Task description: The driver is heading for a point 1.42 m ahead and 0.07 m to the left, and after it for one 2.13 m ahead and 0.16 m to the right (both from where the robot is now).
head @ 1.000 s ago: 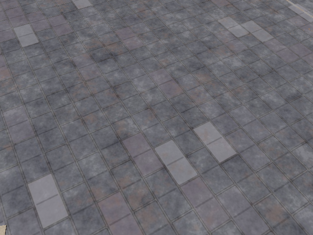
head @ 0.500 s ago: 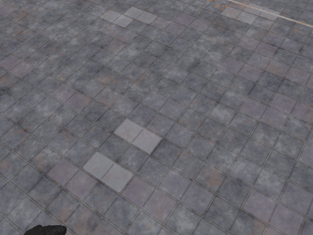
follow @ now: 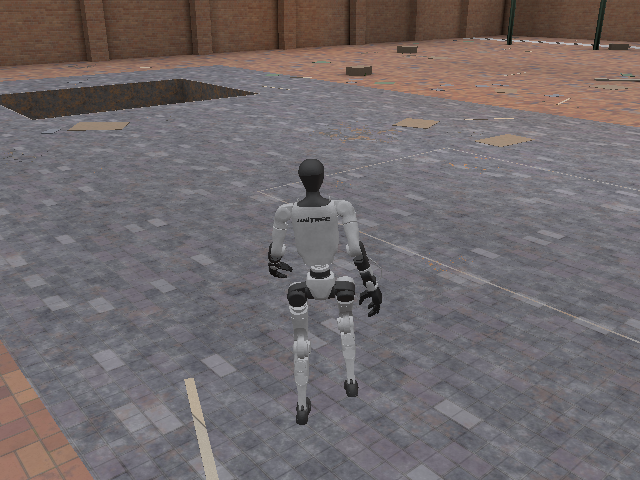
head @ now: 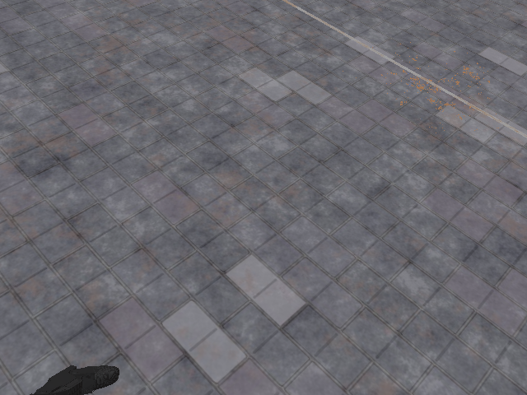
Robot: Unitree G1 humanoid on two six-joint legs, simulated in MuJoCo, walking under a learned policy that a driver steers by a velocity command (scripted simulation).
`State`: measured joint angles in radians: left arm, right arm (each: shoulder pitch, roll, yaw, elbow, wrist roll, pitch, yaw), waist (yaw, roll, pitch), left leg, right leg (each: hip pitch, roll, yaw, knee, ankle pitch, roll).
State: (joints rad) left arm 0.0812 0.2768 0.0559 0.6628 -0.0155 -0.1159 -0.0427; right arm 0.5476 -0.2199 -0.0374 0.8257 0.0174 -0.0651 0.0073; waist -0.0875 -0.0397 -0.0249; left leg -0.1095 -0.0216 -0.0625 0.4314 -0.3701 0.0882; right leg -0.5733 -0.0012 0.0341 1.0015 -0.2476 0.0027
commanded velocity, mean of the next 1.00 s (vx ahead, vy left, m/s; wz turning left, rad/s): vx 0.95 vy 0.00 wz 0.13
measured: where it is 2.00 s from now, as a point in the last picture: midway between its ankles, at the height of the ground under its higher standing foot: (197, 113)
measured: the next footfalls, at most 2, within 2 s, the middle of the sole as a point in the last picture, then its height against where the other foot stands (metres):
right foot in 0.24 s outside the picture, level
left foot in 0.66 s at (109, 340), level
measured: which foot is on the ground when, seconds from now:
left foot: down 0.00-0.26, up 0.28-0.64, down 0.66-1.00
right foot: up 0.00-0.22, down 0.24-0.66, up 0.68-1.00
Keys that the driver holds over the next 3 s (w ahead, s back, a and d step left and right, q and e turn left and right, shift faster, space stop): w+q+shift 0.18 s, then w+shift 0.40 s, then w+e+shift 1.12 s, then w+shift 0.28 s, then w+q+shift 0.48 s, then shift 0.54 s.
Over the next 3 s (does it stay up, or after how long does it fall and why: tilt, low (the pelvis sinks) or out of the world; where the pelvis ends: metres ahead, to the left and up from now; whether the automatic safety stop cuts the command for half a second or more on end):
stays up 2.17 -0.40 -0.01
